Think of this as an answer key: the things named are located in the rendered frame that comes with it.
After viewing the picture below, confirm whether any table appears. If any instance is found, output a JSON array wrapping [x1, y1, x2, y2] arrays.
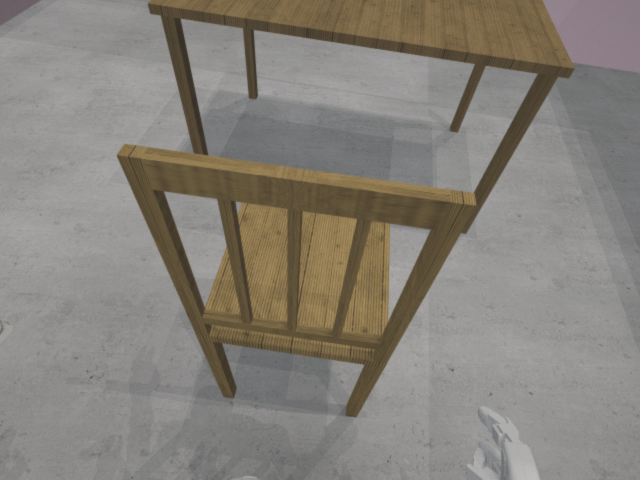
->
[[148, 0, 575, 234]]

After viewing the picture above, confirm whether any robot right hand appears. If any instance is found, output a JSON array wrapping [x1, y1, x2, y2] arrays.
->
[[467, 406, 542, 480]]

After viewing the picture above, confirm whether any chair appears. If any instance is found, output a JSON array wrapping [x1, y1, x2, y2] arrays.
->
[[117, 144, 477, 417]]

